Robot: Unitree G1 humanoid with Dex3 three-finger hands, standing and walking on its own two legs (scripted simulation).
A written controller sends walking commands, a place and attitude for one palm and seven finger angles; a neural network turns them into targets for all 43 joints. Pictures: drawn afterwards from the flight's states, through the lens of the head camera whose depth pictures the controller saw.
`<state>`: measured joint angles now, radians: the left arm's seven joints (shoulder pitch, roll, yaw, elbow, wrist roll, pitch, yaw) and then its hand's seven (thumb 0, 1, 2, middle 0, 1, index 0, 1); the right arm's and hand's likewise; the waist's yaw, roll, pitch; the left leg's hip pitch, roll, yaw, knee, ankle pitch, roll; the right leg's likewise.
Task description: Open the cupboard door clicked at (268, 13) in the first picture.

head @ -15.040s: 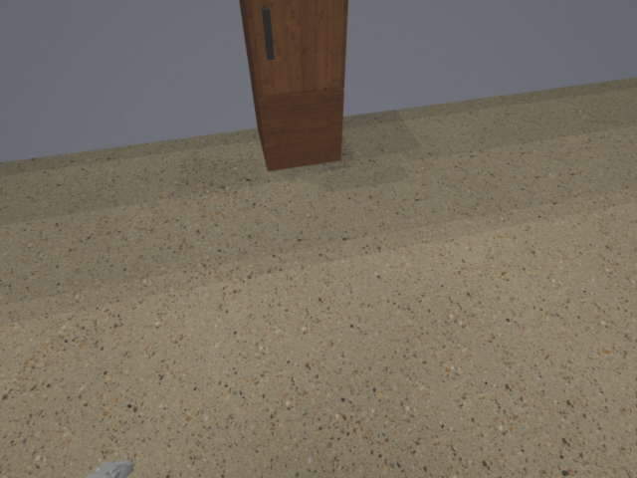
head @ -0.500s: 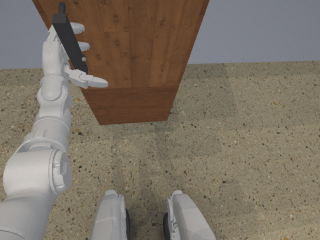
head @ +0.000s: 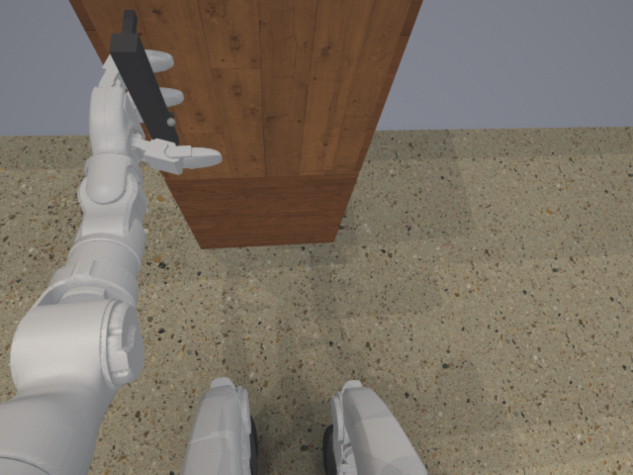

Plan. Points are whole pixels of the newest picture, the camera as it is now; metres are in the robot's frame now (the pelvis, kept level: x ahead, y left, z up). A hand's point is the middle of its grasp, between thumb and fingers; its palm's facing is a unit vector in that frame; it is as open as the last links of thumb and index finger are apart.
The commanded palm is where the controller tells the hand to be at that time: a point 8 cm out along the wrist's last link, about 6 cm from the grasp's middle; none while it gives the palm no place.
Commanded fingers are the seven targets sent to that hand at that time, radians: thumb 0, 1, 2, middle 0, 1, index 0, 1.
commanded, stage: close the thumb around the handle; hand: left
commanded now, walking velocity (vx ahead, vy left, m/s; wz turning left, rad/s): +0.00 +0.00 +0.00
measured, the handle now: (151, 90) +0.58 +0.16 +0.05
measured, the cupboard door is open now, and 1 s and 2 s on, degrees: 0 11 47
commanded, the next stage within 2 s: pull the door open along its arc in 0.50 s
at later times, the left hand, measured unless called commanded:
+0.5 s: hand (170, 121) +0.53 +0.14 +0.05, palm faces +0.02 -1.00 -0.03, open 6.0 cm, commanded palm +0.51 +0.17 +0.05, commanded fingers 0.00 0.90 0.90 -0.40 -1.35 -0.40 -1.35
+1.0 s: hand (178, 164) +0.47 +0.13 +0.05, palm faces -0.01 -1.00 -0.01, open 6.2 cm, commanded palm +0.41 +0.17 +0.05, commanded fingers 0.00 0.90 0.90 -0.40 -1.35 -0.40 -1.35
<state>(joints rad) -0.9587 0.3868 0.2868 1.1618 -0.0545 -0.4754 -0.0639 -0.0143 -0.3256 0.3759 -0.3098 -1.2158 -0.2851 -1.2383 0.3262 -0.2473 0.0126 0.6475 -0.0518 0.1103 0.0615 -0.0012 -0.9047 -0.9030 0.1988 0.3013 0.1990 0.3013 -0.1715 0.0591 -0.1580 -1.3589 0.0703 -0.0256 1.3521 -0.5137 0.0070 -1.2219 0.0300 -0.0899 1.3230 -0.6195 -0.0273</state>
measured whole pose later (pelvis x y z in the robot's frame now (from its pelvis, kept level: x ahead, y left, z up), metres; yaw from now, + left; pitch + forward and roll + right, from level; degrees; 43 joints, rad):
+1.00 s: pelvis +0.01 +0.00 +0.02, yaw -1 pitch +27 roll -2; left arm -0.60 0.24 0.24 0.84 -0.12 -0.49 -0.08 0.00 0.68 0.71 -0.35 -1.35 -0.33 -1.35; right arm 0.33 -0.23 0.00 0.59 -0.01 0.14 0.07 0.00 -0.90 -0.90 0.20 0.30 0.20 0.30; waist -0.12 0.05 -0.18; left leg -1.22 0.07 0.03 1.26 -0.52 0.01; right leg -1.11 0.03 -0.03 1.25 -0.61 -0.02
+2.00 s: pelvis +0.01 -0.07 +0.02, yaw +4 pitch +21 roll +4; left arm -0.01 -0.12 -0.17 0.35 0.08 -0.45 0.54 0.00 0.16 0.60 -0.32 -1.24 -0.34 -1.25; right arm 0.19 -0.21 -0.03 0.63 -0.08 -0.04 0.03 0.01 -0.91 -0.90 0.20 0.30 0.20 0.30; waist -0.01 0.04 -0.20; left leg -1.10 0.00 -0.08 1.21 -0.49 -0.04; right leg -1.03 0.02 -0.08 1.31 -0.65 -0.12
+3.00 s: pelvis -0.01 +0.01 +0.01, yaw +0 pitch +20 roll -1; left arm 0.05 -0.07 -0.34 0.25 0.12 -0.44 0.28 -0.01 -0.50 0.30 -0.14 -0.30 -0.14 -0.31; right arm 0.21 -0.20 0.00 0.47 -0.03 0.07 0.07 0.01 -0.90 -0.90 0.20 0.30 0.20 0.30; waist -0.01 0.04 -0.20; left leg -1.14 -0.01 -0.01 1.31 -0.52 0.00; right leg -1.05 0.01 -0.01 1.33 -0.64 -0.01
